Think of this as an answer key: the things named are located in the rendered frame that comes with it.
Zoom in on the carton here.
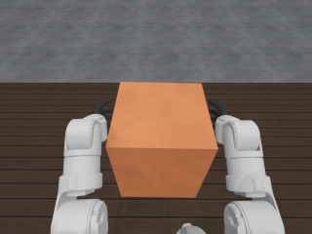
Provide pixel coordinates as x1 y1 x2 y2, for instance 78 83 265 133
105 82 218 198

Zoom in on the left robot upper arm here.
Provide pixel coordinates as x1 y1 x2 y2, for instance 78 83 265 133
52 198 108 234

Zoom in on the right robot upper arm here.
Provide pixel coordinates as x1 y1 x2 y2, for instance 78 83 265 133
223 200 285 234

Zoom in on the robot left hand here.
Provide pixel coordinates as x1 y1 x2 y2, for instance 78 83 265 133
92 97 114 135

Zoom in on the robot right shin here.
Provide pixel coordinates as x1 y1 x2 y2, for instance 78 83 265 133
181 223 191 228

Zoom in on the robot right forearm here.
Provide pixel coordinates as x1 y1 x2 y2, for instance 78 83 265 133
214 115 286 234

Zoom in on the robot left forearm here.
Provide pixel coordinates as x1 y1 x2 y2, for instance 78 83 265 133
51 114 108 234

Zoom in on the robot right hand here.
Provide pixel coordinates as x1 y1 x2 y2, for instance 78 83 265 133
208 99 228 134

